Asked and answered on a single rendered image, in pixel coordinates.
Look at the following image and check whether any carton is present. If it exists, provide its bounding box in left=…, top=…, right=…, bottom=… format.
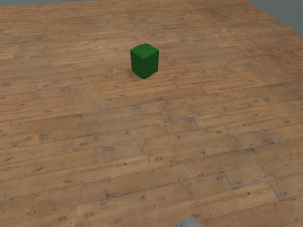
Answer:
left=130, top=43, right=159, bottom=79

